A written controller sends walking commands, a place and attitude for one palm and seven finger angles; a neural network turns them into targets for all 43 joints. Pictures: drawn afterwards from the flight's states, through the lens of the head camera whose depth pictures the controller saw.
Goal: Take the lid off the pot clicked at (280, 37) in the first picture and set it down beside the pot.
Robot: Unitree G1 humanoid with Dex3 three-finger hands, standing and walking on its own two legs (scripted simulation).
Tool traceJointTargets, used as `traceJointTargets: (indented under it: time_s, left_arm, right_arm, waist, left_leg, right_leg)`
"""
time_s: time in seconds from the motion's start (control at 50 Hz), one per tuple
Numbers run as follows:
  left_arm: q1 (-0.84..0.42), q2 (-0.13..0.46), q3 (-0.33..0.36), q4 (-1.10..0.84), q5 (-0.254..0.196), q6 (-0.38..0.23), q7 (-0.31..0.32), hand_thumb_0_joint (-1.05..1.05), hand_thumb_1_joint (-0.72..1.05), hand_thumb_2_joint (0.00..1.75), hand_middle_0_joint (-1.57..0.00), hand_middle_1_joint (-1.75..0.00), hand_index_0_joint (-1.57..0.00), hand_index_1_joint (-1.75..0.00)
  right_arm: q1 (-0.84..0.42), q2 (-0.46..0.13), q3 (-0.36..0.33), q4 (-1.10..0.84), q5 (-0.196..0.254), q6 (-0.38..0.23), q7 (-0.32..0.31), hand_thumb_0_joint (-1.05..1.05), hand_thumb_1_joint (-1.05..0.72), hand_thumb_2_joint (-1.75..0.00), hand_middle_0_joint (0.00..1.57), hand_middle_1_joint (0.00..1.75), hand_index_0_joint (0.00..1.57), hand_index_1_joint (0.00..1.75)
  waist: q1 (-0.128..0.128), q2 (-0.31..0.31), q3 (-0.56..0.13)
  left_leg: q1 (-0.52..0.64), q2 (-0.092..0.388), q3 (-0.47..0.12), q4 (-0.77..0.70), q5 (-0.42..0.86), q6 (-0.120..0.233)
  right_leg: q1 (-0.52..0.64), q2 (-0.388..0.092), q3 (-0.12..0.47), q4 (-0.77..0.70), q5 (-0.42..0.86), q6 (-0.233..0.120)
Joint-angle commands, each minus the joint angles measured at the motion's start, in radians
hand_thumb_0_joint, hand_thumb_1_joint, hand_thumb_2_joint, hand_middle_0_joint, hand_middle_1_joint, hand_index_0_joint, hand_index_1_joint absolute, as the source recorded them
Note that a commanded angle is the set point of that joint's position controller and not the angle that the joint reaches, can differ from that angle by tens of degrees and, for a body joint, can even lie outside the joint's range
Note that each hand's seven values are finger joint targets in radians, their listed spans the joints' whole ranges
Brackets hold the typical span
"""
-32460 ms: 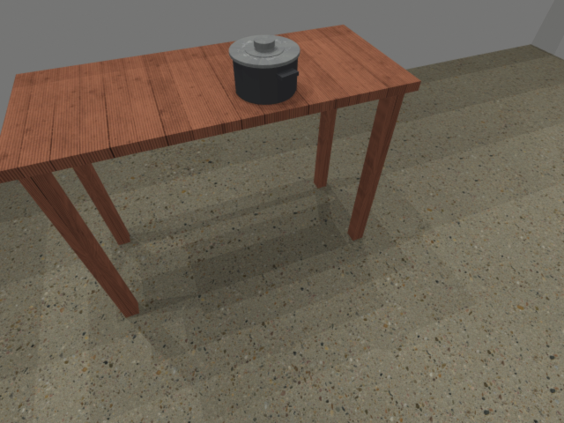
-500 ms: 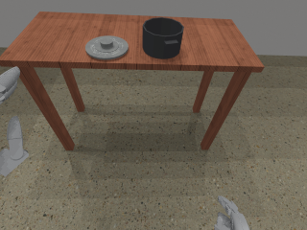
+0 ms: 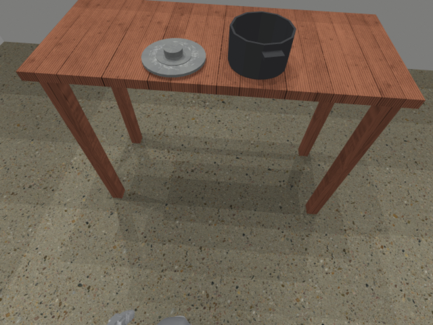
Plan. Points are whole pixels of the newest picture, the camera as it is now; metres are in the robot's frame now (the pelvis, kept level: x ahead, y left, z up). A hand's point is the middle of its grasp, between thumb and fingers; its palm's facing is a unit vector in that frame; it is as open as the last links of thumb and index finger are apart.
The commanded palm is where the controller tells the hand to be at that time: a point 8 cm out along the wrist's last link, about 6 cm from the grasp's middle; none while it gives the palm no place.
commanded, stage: let the arm hang, fingers relaxed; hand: left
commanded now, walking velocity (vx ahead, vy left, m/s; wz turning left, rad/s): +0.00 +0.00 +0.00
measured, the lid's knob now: (173, 49) +0.78 +0.16 +0.05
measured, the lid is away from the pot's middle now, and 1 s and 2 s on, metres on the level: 0.24 0.24 0.24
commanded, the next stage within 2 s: look to check the result in 0.72 s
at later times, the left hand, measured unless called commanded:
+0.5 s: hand out of the picture +0.10 +0.16 -0.15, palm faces -0.03 -0.98 -0.22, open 7.3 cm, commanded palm none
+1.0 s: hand out of the picture +0.05 +0.16 -0.15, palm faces -0.03 -0.98 -0.21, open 7.3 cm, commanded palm none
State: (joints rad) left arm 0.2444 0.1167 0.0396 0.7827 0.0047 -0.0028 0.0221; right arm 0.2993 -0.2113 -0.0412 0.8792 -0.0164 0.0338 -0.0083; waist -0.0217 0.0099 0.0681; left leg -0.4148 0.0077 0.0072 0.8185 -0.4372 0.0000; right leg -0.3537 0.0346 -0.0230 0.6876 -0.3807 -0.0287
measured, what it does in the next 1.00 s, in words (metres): stands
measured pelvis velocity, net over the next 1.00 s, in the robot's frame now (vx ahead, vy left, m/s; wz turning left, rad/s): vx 0.03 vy -0.01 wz -0.08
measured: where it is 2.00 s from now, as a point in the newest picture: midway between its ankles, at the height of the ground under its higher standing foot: outside the picture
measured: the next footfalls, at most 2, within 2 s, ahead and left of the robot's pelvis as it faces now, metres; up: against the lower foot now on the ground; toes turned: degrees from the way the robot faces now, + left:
none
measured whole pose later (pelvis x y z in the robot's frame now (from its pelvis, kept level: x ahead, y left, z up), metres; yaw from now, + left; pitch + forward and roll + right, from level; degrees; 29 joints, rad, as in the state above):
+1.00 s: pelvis +0.03 -0.01 +0.02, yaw -4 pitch +0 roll +0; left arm 0.25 0.14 0.03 1.12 0.00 0.00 0.04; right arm 0.31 -0.11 -0.03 1.10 0.00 0.01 -0.04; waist -0.02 0.01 0.05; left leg -0.13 0.03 0.09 0.45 -0.32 0.00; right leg -0.15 0.04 0.02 0.44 -0.29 -0.03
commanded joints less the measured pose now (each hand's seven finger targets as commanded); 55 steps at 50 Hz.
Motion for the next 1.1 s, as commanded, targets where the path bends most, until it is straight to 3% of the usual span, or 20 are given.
traceJointTargets:
  time_s: [0.0, 0.02, 0.04, 0.06, 0.1, 0.12, 0.16, 0.18, 0.2, 0.22, 0.28, 0.3, 0.34, 0.4, 0.54, 0.7, 0.74, 0.82, 0.9, 1.08]
  left_arm:
    - [0.054, 0.146, 0.036, 0.011, -0.008, -0.019, 0.010, 0.00, 0.90, 0.90, -0.20, -0.30, -0.20, -0.30]
    - [0.052, 0.119, 0.021, 0.028, -0.012, -0.018, 0.010, 0.00, 0.90, 0.90, -0.20, -0.30, -0.20, -0.30]
    - [0.025, 0.115, 0.011, 0.048, -0.012, -0.015, 0.010, 0.00, 0.90, 0.90, -0.20, -0.30, -0.20, -0.30]
    - [-0.003, 0.121, 0.011, 0.069, -0.010, -0.011, 0.006, 0.00, 0.90, 0.90, -0.20, -0.30, -0.20, -0.30]
    - [-0.030, 0.133, 0.010, 0.096, -0.008, -0.003, 0.000, 0.00, 0.90, 0.90, -0.20, -0.30, -0.20, -0.30]
    - [-0.021, 0.135, 0.007, 0.113, -0.007, -0.004, -0.003, 0.00, 0.90, 0.90, -0.20, -0.30, -0.20, -0.30]
    - [0.029, 0.159, 0.011, 0.159, -0.002, -0.010, 0.005, 0.00, 0.90, 0.90, -0.20, -0.30, -0.20, -0.30]
    - [0.037, 0.168, 0.008, 0.173, -0.001, -0.012, 0.010, 0.00, 0.90, 0.90, -0.20, -0.30, -0.20, -0.30]
    - [0.018, 0.176, 0.004, 0.180, -0.001, -0.009, 0.011, 0.00, 0.90, 0.90, -0.20, -0.30, -0.20, -0.30]
    - [0.010, 0.170, 0.005, 0.187, 0.003, -0.009, 0.013, 0.00, 0.90, 0.90, -0.20, -0.30, -0.20, -0.30]
    - [0.037, 0.168, 0.006, 0.212, 0.000, -0.019, 0.023, 0.00, 0.90, 0.90, -0.20, -0.30, -0.20, -0.30]
    - [0.041, 0.168, 0.006, 0.216, -0.001, -0.020, 0.026, 0.00, 0.90, 0.90, -0.20, -0.30, -0.20, -0.30]
    - [0.034, 0.166, 0.008, 0.217, 0.000, -0.017, 0.028, 0.00, 0.90, 0.90, -0.20, -0.30, -0.20, -0.30]
    - [0.033, 0.163, 0.010, 0.226, 0.000, -0.015, 0.028, 0.00, 0.90, 0.90, -0.20, -0.30, -0.20, -0.30]
    - [0.016, 0.143, 0.012, 0.243, 0.002, -0.008, 0.022, 0.00, 0.90, 0.90, -0.20, -0.30, -0.20, -0.30]
    - [0.020, 0.137, 0.010, 0.264, -0.001, -0.011, 0.020, 0.00, 0.90, 0.90, -0.20, -0.30, -0.20, -0.30]
    - [0.018, 0.132, 0.008, 0.268, 0.000, -0.008, 0.020, 0.00, 0.90, 0.90, -0.20, -0.30, -0.20, -0.30]
    - [0.025, 0.125, 0.006, 0.280, 0.001, -0.009, 0.020, 0.00, 0.90, 0.90, -0.20, -0.30, -0.20, -0.30]
    - [0.047, 0.114, 0.005, 0.295, -0.001, -0.013, 0.020, 0.00, 0.90, 0.90, -0.20, -0.30, -0.20, -0.30]
    - [0.071, 0.097, -0.001, 0.323, 0.001, -0.011, 0.022, 0.00, 0.90, 0.90, -0.20, -0.30, -0.20, -0.30]
  right_arm:
    - [0.075, -0.084, -0.025, -0.036, 0.001, -0.053, -0.013, 0.00, -0.90, -0.90, 0.20, 0.30, 0.20, 0.30]
    - [0.068, -0.113, -0.032, -0.036, 0.004, -0.049, -0.025, 0.00, -0.90, -0.90, 0.20, 0.30, 0.20, 0.30]
    - [0.068, -0.110, -0.030, -0.025, -0.002, -0.040, -0.032, 0.00, -0.90, -0.90, 0.20, 0.30, 0.20, 0.30]
    - [0.072, -0.095, -0.025, -0.004, -0.004, -0.040, -0.038, 0.00, -0.90, -0.90, 0.20, 0.30, 0.20, 0.30]
    - [0.069, -0.079, -0.020, 0.011, -0.003, -0.036, -0.041, 0.00, -0.90, -0.90, 0.20, 0.30, 0.20, 0.30]
    - [0.056, -0.079, -0.019, 0.016, 0.000, -0.035, -0.040, 0.00, -0.90, -0.90, 0.20, 0.30, 0.20, 0.30]
    - [0.032, -0.057, -0.020, 0.018, 0.012, -0.036, -0.038, 0.00, -0.90, -0.90, 0.20, 0.30, 0.20, 0.30]
    - [0.031, -0.050, -0.022, 0.021, 0.014, -0.035, -0.033, 0.00, -0.90, -0.90, 0.20, 0.30, 0.20, 0.30]
    - [0.037, -0.046, -0.021, 0.030, 0.015, -0.033, -0.027, 0.00, -0.90, -0.90, 0.20, 0.30, 0.20, 0.30]
    - [0.031, -0.025, -0.024, 0.045, 0.012, -0.033, -0.025, 0.00, -0.90, -0.90, 0.20, 0.30, 0.20, 0.30]
    - [0.040, -0.028, -0.022, 0.074, 0.013, -0.035, -0.027, 0.00, -0.90, -0.90, 0.20, 0.30, 0.20, 0.30]
    - [0.040, -0.030, -0.022, 0.083, 0.014, -0.035, -0.028, 0.00, -0.90, -0.90, 0.20, 0.30, 0.20, 0.30]
    - [0.041, -0.026, -0.020, 0.101, 0.013, -0.035, -0.029, 0.00, -0.90, -0.90, 0.20, 0.30, 0.20, 0.30]
    - [0.043, -0.025, -0.020, 0.116, 0.011, -0.035, -0.033, 0.00, -0.90, -0.90, 0.20, 0.30, 0.20, 0.30]
    - [0.044, -0.013, -0.017, 0.146, 0.006, -0.032, -0.037, 0.00, -0.90, -0.90, 0.20, 0.30, 0.20, 0.30]
    - [0.059, -0.008, -0.014, 0.164, 0.008, -0.035, -0.040, 0.00, -0.90, -0.90, 0.20, 0.30, 0.20, 0.30]
    - [0.061, -0.003, -0.013, 0.170, 0.009, -0.032, -0.039, 0.00, -0.90, -0.90, 0.20, 0.30, 0.20, 0.30]
    - [0.070, 0.005, -0.012, 0.182, 0.009, -0.033, -0.038, 0.00, -0.90, -0.90, 0.20, 0.30, 0.20, 0.30]
    - [0.082, 0.005, -0.010, 0.191, 0.008, -0.039, -0.040, 0.00, -0.90, -0.90, 0.20, 0.30, 0.20, 0.30]
    - [0.087, 0.021, -0.006, 0.210, 0.011, -0.038, -0.042, 0.00, -0.90, -0.90, 0.20, 0.30, 0.20, 0.30]
  waist:
    - [-0.006, 0.158, -0.250]
    - [0.000, 0.211, -0.227]
    - [-0.010, 0.200, -0.177]
    - [-0.013, 0.234, -0.164]
    - [-0.013, 0.213, -0.118]
    - [0.000, 0.164, -0.109]
    - [0.016, -0.008, -0.116]
    - [0.009, -0.064, -0.113]
    - [-0.002, -0.063, -0.089]
    - [0.000, -0.074, -0.061]
    - [-0.002, -0.123, -0.120]
    - [0.000, -0.113, -0.128]
    - [-0.001, -0.054, -0.110]
    - [0.000, -0.019, -0.113]
    - [0.002, 0.035, -0.030]
    - [0.002, -0.008, -0.043]
    - [0.002, -0.005, -0.005]
    - [0.003, -0.001, 0.000]
    - [0.003, 0.001, -0.047]
    - [0.004, -0.001, 0.011]
  left_leg:
    - [0.367, 0.185, -0.184, -0.329, 0.709, 0.087]
    - [0.415, 0.276, -0.255, -0.345, 0.878, 0.159]
    - [0.405, 0.298, -0.221, -0.368, 0.947, 0.191]
    - [0.415, 0.269, -0.199, -0.376, 0.988, 0.181]
    - [0.376, 0.245, -0.137, -0.388, 0.933, 0.154]
    - [0.353, 0.219, -0.103, -0.376, 0.890, 0.128]
    - [0.276, 0.129, -0.025, -0.324, 0.653, 0.060]
    - [0.254, 0.103, 0.003, -0.325, 0.483, 0.039]
    - [0.238, 0.093, 0.003, -0.365, 0.313, 0.034]
    - [0.228, 0.083, 0.003, -0.368, 0.321, 0.035]
    - [0.266, 0.085, 0.026, -0.340, 0.420, 0.026]
    - [0.282, 0.087, 0.029, -0.341, 0.450, 0.025]
    - [0.300, 0.094, 0.031, -0.348, 0.486, 0.026]
    - [0.337, 0.104, 0.030, -0.344, 0.551, 0.029]
    - [0.317, 0.115, 0.017, -0.383, 0.473, 0.038]
    - [0.312, 0.110, 0.016, -0.392, 0.444, 0.035]
    - [0.292, 0.111, 0.012, -0.410, 0.381, 0.037]
    - [0.290, 0.111, 0.005, -0.422, 0.362, 0.039]
    - [0.322, 0.115, 0.008, -0.416, 0.414, 0.043]
    - [0.299, 0.114, 0.005, -0.435, 0.370, 0.044]
  right_leg:
    - [0.053, -0.090, 0.097, -0.031, 0.438, -0.009]
    - [-0.016, -0.048, 0.048, -0.011, 0.181, 0.025]
    - [-0.028, -0.030, 0.038, 0.003, -0.005, 0.032]
    - [-0.032, -0.032, 0.035, 0.005, -0.024, 0.033]
    - [0.010, -0.038, 0.032, -0.037, -0.017, 0.028]
    - [0.066, -0.041, 0.027, -0.121, 0.058, 0.023]
    - [0.201, -0.085, 0.089, -0.221, 0.442, 0.002]
    - [0.218, -0.126, 0.122, -0.238, 0.511, -0.015]
    - [0.196, -0.146, 0.131, -0.263, 0.425, -0.024]
    - [0.195, -0.138, 0.148, -0.269, 0.460, -0.028]
    - [0.264, -0.150, 0.145, -0.246, 0.698, -0.028]
    - [0.271, -0.149, 0.140, -0.239, 0.736, -0.024]
    - [0.244, -0.140, 0.128, -0.234, 0.690, -0.023]
    - [0.227, -0.129, 0.116, -0.230, 0.664, -0.023]
    - [0.172, -0.109, 0.107, -0.262, 0.480, -0.025]
    - [0.200, -0.112, 0.114, -0.279, 0.500, -0.024]
    - [0.175, -0.108, 0.117, -0.295, 0.432, -0.024]
    - [0.169, -0.102, 0.114, -0.301, 0.391, -0.023]
    - [0.185, -0.105, 0.113, -0.296, 0.431, -0.022]
    - [0.149, -0.102, 0.113, -0.307, 0.381, -0.018]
